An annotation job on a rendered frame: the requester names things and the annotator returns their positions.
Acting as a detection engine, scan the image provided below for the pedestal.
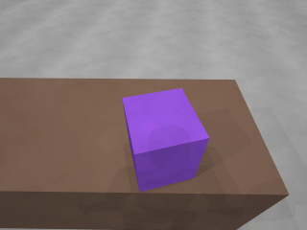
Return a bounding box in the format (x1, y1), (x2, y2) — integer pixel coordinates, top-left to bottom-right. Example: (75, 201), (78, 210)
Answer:
(0, 78), (289, 230)

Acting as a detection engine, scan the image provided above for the carton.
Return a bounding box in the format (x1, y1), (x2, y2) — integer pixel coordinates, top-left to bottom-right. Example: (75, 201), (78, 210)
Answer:
(122, 88), (209, 192)

